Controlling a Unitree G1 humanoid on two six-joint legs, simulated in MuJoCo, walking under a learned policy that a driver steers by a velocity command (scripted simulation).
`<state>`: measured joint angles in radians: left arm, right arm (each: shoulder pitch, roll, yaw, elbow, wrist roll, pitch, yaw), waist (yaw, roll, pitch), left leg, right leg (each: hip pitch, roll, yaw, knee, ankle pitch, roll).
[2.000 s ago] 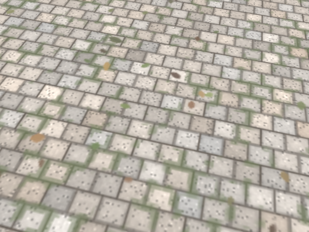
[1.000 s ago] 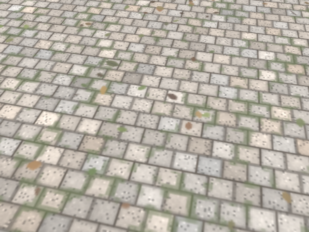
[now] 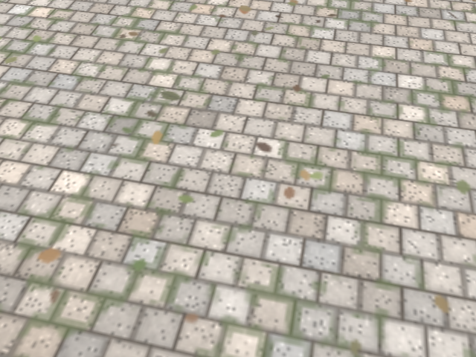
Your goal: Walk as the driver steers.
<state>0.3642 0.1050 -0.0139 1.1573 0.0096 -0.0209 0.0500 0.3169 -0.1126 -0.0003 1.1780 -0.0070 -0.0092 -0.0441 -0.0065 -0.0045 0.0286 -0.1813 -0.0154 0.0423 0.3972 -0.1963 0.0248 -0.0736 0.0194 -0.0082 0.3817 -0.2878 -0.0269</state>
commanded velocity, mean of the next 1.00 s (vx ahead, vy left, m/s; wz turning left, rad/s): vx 0.06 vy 0.00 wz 0.00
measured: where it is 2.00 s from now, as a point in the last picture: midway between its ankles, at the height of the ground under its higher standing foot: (241, 325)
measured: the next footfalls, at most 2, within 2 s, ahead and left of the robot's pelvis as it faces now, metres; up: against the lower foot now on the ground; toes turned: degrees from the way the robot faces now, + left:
left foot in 1.06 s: +0.15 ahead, +0.12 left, +0.00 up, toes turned +4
right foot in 1.56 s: +0.47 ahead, -0.03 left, +0.00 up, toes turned -15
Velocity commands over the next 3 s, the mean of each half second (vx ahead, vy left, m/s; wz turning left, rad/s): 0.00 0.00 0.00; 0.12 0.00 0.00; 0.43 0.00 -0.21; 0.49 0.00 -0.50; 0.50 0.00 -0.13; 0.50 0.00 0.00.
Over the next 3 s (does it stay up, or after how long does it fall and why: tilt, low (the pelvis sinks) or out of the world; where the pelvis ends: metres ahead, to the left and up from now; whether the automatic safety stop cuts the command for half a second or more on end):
stays up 1.05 -0.26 0.00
